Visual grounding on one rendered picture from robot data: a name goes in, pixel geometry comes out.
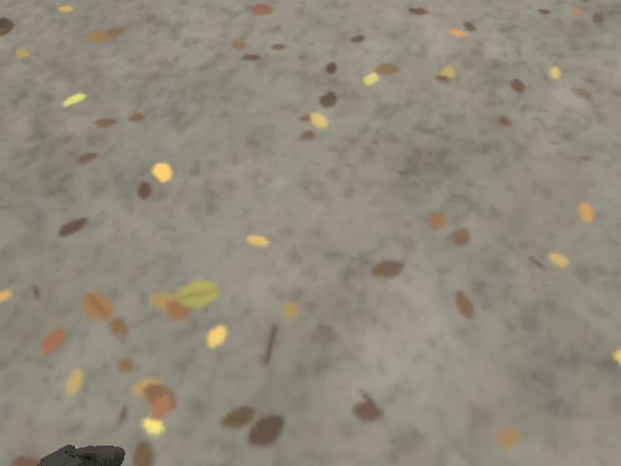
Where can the robot left hand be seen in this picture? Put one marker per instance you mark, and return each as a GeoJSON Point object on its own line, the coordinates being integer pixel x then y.
{"type": "Point", "coordinates": [88, 456]}

